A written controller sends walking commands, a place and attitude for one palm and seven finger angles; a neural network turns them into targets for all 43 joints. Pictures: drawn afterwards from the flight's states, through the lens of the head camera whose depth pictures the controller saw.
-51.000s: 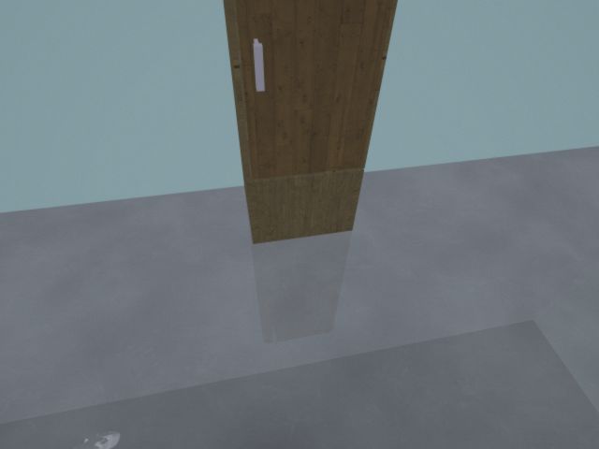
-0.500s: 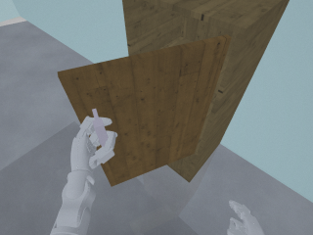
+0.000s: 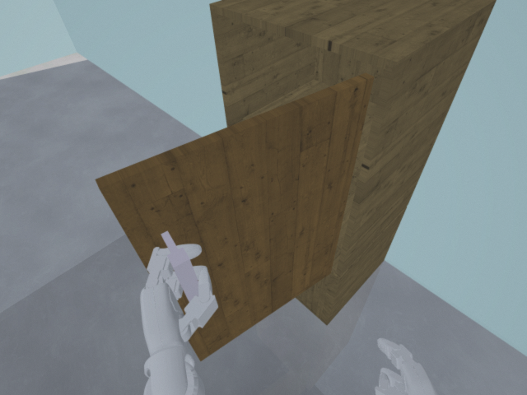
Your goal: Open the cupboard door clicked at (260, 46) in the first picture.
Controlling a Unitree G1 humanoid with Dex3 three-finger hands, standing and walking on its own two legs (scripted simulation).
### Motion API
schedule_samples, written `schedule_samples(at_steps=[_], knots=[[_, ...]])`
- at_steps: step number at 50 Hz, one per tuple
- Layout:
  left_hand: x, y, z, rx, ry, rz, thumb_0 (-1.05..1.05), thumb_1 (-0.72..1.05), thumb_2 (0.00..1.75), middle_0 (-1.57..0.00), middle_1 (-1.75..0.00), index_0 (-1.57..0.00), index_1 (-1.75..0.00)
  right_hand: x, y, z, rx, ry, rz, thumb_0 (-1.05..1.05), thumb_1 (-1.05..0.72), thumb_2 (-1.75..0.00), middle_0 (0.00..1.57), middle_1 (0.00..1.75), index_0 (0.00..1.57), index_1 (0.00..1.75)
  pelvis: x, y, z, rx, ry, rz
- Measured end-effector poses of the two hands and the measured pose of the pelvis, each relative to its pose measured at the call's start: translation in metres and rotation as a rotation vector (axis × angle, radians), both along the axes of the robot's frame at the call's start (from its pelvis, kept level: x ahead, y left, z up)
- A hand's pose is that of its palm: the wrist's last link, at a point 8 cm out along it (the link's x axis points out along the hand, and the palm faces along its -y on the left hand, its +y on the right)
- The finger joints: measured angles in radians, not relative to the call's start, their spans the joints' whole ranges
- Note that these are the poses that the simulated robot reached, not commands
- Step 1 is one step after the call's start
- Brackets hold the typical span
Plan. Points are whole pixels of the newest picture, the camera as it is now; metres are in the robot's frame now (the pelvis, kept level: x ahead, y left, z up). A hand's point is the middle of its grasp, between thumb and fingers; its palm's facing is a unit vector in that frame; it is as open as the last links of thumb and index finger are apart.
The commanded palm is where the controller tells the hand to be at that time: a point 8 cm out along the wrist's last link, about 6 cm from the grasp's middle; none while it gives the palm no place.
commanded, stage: open thumb and fingers to let go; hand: left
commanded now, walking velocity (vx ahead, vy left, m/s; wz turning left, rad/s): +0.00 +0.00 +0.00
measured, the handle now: (182, 270) +0.28 +0.13 +0.07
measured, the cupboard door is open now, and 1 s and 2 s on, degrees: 79 81 82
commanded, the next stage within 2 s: slide the hand sideways off the handle in 0.92 s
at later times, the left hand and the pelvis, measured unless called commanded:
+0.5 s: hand (215, 301) +0.23 +0.07 +0.08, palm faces +0.36 -0.93 +0.02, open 10.1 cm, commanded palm +0.19 +0.12 +0.08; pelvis -0.02 -0.02 +0.00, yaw +1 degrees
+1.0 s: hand (209, 301) +0.23 +0.08 +0.08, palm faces +0.25 -0.97 +0.02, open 14.6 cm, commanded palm +0.19 +0.12 +0.08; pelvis -0.02 +0.02 +0.00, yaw +0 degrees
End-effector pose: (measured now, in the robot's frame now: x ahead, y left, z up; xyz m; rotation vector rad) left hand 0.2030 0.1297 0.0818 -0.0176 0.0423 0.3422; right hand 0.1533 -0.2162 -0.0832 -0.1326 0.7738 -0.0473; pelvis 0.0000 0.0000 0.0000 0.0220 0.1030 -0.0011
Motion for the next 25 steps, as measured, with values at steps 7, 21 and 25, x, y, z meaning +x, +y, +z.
schedule_samples(at_steps=[7, 21, 25], knots=[[-0.014, -0.014, -0.001, 0.012, -0.012, -0.023, 0.0, 0.68, 0.77, -0.32, -1.32, -0.35, -1.34, 0.007, -0.014, 0.003, -0.012, -0.06, 0.008, 0.01, -0.91, -0.89, 0.2, 0.3, 0.2, 0.3, -0.006, -0.011, -0.002, 0.005, -0.008, 0.014], [-0.007, -0.013, -0.002, 0.011, -0.037, 0.034, 0.01, 0.31, 0.64, -0.35, -1.28, -0.35, -1.29, 0.015, -0.012, 0.007, 0.002, -0.094, 0.045, 0.01, -0.91, -0.89, 0.2, 0.3, 0.2, 0.3, -0.019, -0.019, -0.002, 0.013, -0.009, 0.021], [-0.007, -0.013, -0.002, 0.001, -0.035, 0.026, 0.01, 0.07, 0.54, -0.34, -1.26, -0.34, -1.26, 0.011, -0.01, 0.005, 0.002, -0.078, 0.043, 0.01, -0.91, -0.89, 0.2, 0.3, 0.2, 0.3, -0.02, -0.018, -0.001, 0.012, -0.011, 0.02]])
